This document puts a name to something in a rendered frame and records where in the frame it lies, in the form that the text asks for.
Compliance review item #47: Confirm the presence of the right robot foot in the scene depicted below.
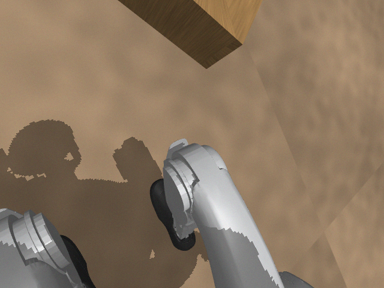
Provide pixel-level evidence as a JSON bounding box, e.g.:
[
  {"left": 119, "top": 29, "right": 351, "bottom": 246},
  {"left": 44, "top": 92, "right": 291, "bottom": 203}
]
[{"left": 150, "top": 179, "right": 196, "bottom": 251}]

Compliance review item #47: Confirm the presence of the right robot hand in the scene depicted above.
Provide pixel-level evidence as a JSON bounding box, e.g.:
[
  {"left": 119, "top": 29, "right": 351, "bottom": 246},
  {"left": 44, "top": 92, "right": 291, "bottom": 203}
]
[{"left": 278, "top": 271, "right": 314, "bottom": 288}]

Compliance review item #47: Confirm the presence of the left robot foot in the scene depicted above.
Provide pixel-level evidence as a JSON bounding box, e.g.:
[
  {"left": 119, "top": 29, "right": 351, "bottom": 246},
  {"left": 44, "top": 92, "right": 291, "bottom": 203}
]
[{"left": 60, "top": 235, "right": 96, "bottom": 288}]

